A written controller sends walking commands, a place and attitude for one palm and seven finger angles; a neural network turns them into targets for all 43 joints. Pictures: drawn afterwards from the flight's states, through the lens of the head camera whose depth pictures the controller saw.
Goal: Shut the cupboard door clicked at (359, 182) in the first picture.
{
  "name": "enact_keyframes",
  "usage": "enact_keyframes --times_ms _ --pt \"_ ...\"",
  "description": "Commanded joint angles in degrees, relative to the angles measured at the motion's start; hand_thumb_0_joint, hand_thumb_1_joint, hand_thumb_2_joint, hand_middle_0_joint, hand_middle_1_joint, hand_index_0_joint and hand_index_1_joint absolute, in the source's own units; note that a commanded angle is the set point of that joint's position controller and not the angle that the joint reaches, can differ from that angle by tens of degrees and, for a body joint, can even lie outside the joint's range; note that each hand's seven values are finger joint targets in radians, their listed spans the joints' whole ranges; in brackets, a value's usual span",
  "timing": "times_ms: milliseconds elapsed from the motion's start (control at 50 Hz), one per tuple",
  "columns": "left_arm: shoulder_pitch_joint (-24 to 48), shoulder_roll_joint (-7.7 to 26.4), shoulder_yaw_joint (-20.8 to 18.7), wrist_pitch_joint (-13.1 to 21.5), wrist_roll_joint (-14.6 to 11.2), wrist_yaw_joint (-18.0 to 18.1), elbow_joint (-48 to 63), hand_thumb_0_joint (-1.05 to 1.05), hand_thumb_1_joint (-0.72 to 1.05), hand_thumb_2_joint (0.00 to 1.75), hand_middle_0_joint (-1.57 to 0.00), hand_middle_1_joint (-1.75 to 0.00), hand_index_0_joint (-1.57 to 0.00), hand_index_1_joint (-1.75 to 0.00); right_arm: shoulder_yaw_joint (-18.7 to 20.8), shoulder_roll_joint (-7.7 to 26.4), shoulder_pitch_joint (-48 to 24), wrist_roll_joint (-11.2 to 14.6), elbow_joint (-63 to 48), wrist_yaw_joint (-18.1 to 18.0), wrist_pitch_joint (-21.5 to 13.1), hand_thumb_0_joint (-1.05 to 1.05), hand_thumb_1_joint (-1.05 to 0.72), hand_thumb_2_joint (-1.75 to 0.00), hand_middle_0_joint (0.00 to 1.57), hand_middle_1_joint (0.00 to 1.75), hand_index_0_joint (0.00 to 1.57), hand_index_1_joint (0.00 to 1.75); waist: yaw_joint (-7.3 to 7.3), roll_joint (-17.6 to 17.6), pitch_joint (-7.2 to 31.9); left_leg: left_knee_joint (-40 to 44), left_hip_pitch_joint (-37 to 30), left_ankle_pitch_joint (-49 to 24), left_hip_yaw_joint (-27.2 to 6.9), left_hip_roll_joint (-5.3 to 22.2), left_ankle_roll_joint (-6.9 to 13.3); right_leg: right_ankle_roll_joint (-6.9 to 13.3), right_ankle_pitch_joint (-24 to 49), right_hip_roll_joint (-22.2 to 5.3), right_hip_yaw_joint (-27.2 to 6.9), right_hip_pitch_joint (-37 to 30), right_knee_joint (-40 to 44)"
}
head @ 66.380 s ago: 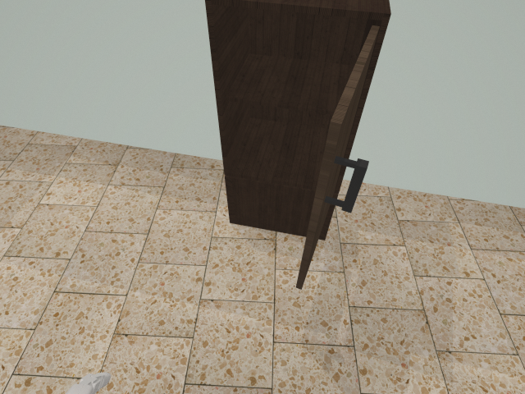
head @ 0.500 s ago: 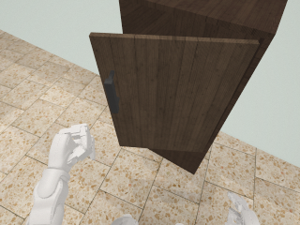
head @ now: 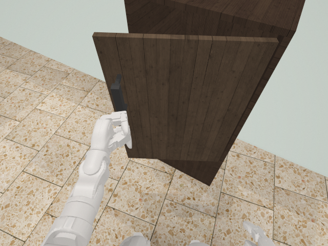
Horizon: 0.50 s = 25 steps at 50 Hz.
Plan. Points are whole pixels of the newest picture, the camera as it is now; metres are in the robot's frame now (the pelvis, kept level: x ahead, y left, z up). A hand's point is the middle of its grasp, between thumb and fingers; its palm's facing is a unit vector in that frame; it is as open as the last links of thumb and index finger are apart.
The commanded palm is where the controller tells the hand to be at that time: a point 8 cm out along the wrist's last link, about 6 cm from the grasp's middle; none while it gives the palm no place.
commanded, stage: bring the fist close to the handle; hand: left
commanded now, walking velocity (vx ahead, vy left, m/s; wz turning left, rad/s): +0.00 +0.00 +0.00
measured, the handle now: (121, 98) +0.49 +0.13 +0.06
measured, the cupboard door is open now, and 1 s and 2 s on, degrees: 27 24 13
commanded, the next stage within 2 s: push the door shut along its arc in 0.38 s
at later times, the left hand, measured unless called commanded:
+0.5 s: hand (126, 132) +0.37 +0.10 +0.07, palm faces -0.06 -1.00 -0.02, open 3.1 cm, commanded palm +0.35 +0.15 +0.07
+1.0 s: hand (130, 114) +0.43 +0.10 +0.06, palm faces -0.17 -0.99 -0.03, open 3.1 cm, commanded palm +0.42 +0.15 +0.07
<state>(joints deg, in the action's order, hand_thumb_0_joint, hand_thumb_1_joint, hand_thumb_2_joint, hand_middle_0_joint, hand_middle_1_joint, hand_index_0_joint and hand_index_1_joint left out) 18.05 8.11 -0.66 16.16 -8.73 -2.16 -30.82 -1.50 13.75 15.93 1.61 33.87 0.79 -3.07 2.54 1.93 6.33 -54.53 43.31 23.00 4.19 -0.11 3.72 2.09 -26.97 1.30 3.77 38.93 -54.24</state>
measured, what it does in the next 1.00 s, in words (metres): stands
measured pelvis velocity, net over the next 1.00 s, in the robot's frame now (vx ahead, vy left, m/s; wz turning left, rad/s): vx -0.01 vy -0.01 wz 0.00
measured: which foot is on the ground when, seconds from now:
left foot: down 0.00-1.00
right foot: down 0.00-1.00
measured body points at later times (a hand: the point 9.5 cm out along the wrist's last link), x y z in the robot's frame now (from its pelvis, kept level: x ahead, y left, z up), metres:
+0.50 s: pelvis -0.01 -0.01 +0.00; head +0.04 -0.01 +0.44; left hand +0.37 +0.16 +0.08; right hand +0.11 -0.26 -0.11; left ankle +0.04 +0.08 -0.68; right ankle +0.00 -0.10 -0.68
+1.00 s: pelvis -0.01 -0.01 -0.01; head +0.06 -0.01 +0.43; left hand +0.44 +0.15 +0.07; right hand +0.05 -0.27 -0.13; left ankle +0.04 +0.08 -0.68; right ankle +0.00 -0.10 -0.68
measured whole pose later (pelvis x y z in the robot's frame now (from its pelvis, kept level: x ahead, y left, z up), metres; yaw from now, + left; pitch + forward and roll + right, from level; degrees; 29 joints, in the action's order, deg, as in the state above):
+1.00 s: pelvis -0.01 -0.01 -0.01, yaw +0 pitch +15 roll -1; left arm 41.4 15.3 -7.4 22.6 -9.2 -11.7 -58.4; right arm -0.5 15.8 19.3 2.0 37.4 0.6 -1.0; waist 5.3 2.0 6.1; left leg -57.5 49.9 22.5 3.4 0.6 3.1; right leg 3.0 -26.8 1.9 4.7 45.4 -57.3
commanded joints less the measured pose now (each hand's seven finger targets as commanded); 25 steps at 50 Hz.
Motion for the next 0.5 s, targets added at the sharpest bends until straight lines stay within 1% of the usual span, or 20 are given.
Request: enact_keyframes --times_ms 0,20,40,80,100,120,140,180,220,240,260,280,300,340,360,400,420,440,460,480 --pt "19.8 10.2 -8.2 8.0 -0.2 2.5 13.8 0.00 0.90 0.90 -1.30 -1.50 -1.30 -1.50 3.7 8.6 0.5 -0.3 -6.6 -0.4 -2.2 0.00 -0.90 -0.90 0.20 0.30 0.20 0.30 -1.21 -2.3 20.1 6.5 -16.0 -13.3 -6.7 1.1 -2.4 -0.5 17.2 0.1 -3.2 -4.1 6.9" --pt "18.7 9.7 -7.6 9.2 0.2 2.5 13.8 0.00 0.90 0.90 -1.30 -1.50 -1.30 -1.50 3.7 8.2 0.2 -0.3 -6.8 -0.2 -2.1 0.00 -0.90 -0.90 0.20 0.30 0.20 0.30 -1.34 -1.5 21.1 6.4 -16.8 -14.5 -6.6 1.1 -2.5 -0.4 18.3 0.1 -3.3 -4.4 6.6" --pt "18.7 8.3 -6.0 10.2 0.6 2.3 14.5 0.00 0.90 0.90 -1.30 -1.50 -1.30 -1.50 3.7 8.0 0.0 -0.3 -6.8 0.1 -2.1 0.00 -0.90 -0.90 0.20 0.30 0.20 0.30 -1.31 0.5 21.7 6.3 -17.8 -15.0 -6.6 1.1 -2.6 -0.3 18.3 0.1 -3.2 -3.5 6.1" --pt "17.3 5.9 -3.4 10.7 1.0 1.7 13.1 0.00 0.90 0.90 -1.30 -1.50 -1.30 -1.50 3.9 8.0 0.5 -0.3 -6.3 0.6 -2.1 0.00 -0.90 -0.90 0.20 0.30 0.20 0.30 -0.72 2.1 20.9 5.9 -19.0 -15.5 -6.7 1.4 -2.7 -0.3 17.9 0.3 -2.8 -1.2 6.0" --pt "16.1 6.5 -3.8 10.2 1.1 1.1 10.9 0.00 0.90 0.90 -1.30 -1.50 -1.30 -1.50 4.1 8.4 1.3 -0.3 -6.0 0.7 -1.8 0.00 -0.90 -0.90 0.20 0.30 0.20 0.30 -0.36 -0.2 19.8 6.0 -18.1 -15.1 -7.0 1.5 -2.5 -0.4 17.9 0.6 -2.8 -1.4 6.4" --pt "15.3 6.7 -3.7 9.6 1.2 0.6 9.4 0.00 0.90 0.90 -1.30 -1.50 -1.30 -1.50 4.2 8.6 1.1 0.0 -5.9 0.7 -1.4 0.00 -0.90 -0.90 0.20 0.30 0.20 0.30 -0.08 -0.3 18.1 6.3 -17.0 -13.7 -6.6 1.5 -2.5 -0.5 17.2 0.5 -2.9 -0.9 7.0" --pt "15.8 5.3 -2.4 8.9 0.8 0.0 8.3 0.00 0.90 0.90 -1.30 -1.50 -1.30 -1.50 4.2 8.6 1.3 0.1 -6.0 0.7 -1.1 0.00 -0.90 -0.90 0.20 0.30 0.20 0.30 0.62 -2.2 16.4 6.7 -15.5 -11.5 -6.3 1.2 -2.2 -0.7 16.0 0.4 -3.1 -1.2 8.0" --pt "15.4 6.0 -3.0 7.5 -0.1 -1.0 6.7 0.00 0.90 0.90 -1.30 -1.50 -1.30 -1.50 4.2 8.9 1.3 0.5 -6.4 0.4 -0.7 0.00 -0.90 -0.90 0.20 0.30 0.20 0.30 0.60 -5.4 14.3 7.4 -12.8 -8.7 -5.9 1.0 -1.9 -1.0 14.2 0.3 -3.7 -2.9 9.4" --pt "17.9 7.0 -4.0 7.2 -1.2 -1.5 8.4 0.00 0.90 0.90 -1.30 -1.50 -1.30 -1.50 4.2 9.0 0.9 0.7 -6.5 -0.1 -0.7 0.00 -0.90 -0.90 0.20 0.30 0.20 0.30 0.49 -5.0 14.9 7.6 -12.6 -8.1 -5.6 0.7 -1.8 -1.0 13.7 0.0 -4.2 -4.1 10.1" --pt "19.6 6.4 -3.6 7.4 -1.7 -1.4 8.7 0.00 0.90 0.90 -1.30 -1.50 -1.30 -1.50 4.1 8.8 0.4 0.8 -6.6 -0.3 -0.7 0.00 -0.90 -0.90 0.20 0.30 0.20 0.30 0.75 -4.8 14.5 7.6 -12.8 -7.2 -5.5 0.7 -1.7 -1.1 12.5 0.0 -4.4 -3.6 10.7" --pt "21.8 7.0 -4.3 7.9 -2.1 -1.2 9.4 0.00 0.90 0.90 -1.30 -1.50 -1.30 -1.50 4.0 8.8 0.4 0.7 -6.4 -0.6 -0.9 0.00 -0.90 -0.90 0.20 0.30 0.20 0.30 0.91 -5.2 15.0 7.4 -12.5 -6.3 -5.6 0.6 -1.6 -1.2 11.3 -0.1 -4.6 -3.7 10.7" --pt "24.8 7.4 -4.2 9.1 -2.0 -1.0 11.0 0.00 0.90 0.90 -1.30 -1.50 -1.30 -1.50 4.0 8.6 0.1 0.7 -6.0 -0.8 -1.2 0.00 -0.90 -0.90 0.20 0.30 0.20 0.30 1.29 -4.2 15.9 7.1 -13.2 -6.3 -5.7 0.7 -1.6 -1.1 11.2 -0.2 -4.8 -3.4 10.5" --pt "25.2 8.4 -5.1 10.0 -1.9 -0.7 11.9 0.00 0.90 0.90 -1.30 -1.50 -1.30 -1.50 4.0 8.7 0.3 0.6 -5.9 -0.9 -1.5 0.00 -0.90 -0.90 0.20 0.30 0.20 0.30 0.69 -2.5 16.6 7.0 -13.6 -6.6 -5.9 0.6 -1.7 -0.9 11.5 0.0 -4.9 -3.4 9.9" --pt "27.8 8.2 -4.4 11.9 -1.1 -0.1 11.4 0.00 0.90 0.90 -1.30 -1.50 -1.30 -1.50 3.8 8.4 0.1 0.4 -5.1 -0.9 -1.8 0.00 -0.90 -0.90 0.20 0.30 0.20 0.30 1.43 -1.2 17.4 6.5 -14.5 -6.5 -6.3 0.8 -1.8 -0.9 11.3 -0.1 -4.7 -1.8 9.1" --pt "26.8 7.6 -3.9 12.4 -0.6 0.0 10.2 0.00 0.90 0.90 -1.30 -1.50 -1.30 -1.50 3.9 8.3 0.0 0.4 -4.8 -0.7 -2.0 0.00 -0.90 -0.90 0.20 0.30 0.20 0.30 1.27 0.1 17.1 6.5 -15.2 -6.0 -6.6 0.9 -2.0 -0.7 10.4 0.1 -4.3 -0.3 8.7" --pt "26.2 7.5 -3.5 12.7 0.2 0.1 8.6 0.00 0.90 0.90 -1.30 -1.50 -1.30 -1.50 4.1 8.6 0.5 0.2 -4.4 -0.5 -2.2 0.00 -0.90 -0.90 0.20 0.30 0.20 0.30 1.27 0.9 18.2 6.1 -16.0 -6.3 -6.9 1.0 -2.0 -0.7 10.5 0.3 -4.1 0.7 8.1" --pt "23.8 7.0 -3.5 12.1 0.3 0.0 6.2 0.00 0.90 0.90 -1.30 -1.50 -1.30 -1.50 4.1 8.6 0.6 0.2 -4.4 -0.3 -2.2 0.00 -0.90 -0.90 0.20 0.30 0.20 0.30 0.90 0.4 17.6 6.4 -15.6 -6.2 -6.9 0.9 -2.1 -0.7 10.6 0.2 -4.0 0.7 8.3" --pt "23.2 6.0 -2.5 11.6 0.3 -0.2 5.5 0.00 0.90 0.90 -1.30 -1.50 -1.30 -1.50 4.1 8.7 0.8 0.2 -4.6 -0.1 -2.0 0.00 -0.90 -0.90 0.20 0.30 0.20 0.30 1.12 -0.5 18.0 6.6 -15.6 -6.6 -6.9 0.9 -2.0 -0.8 11.1 0.1 -3.8 0.3 8.4" --pt "21.1 6.3 -3.2 10.8 0.3 -0.4 4.7 0.00 0.90 0.90 -1.30 -1.50 -1.30 -1.50 4.2 8.7 0.8 0.3 -4.9 0.1 -1.8 0.00 -0.90 -0.90 0.20 0.30 0.20 0.30 0.18 -0.1 18.4 6.7 -15.4 -7.2 -6.7 0.9 -2.2 -0.7 11.8 0.2 -3.8 -0.4 8.2" --pt "19.3 5.6 -2.3 9.6 0.3 -0.8 3.3 0.00 0.90 0.90 -1.30 -1.50 -1.30 -1.50 4.1 8.8 0.9 0.4 -5.4 0.2 -1.5 0.00 -0.90 -0.90 0.20 0.30 0.20 0.30 0.38 -1.0 17.5 7.0 -14.9 -7.1 -6.5 0.8 -2.1 -0.8 12.0 0.2 -3.9 -0.7 8.8"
